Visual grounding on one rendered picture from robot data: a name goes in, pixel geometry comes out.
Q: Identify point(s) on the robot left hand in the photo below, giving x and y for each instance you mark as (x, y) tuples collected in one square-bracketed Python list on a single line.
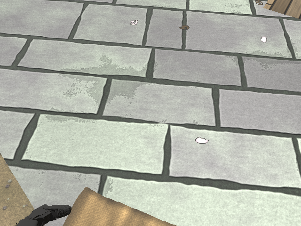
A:
[(44, 214)]

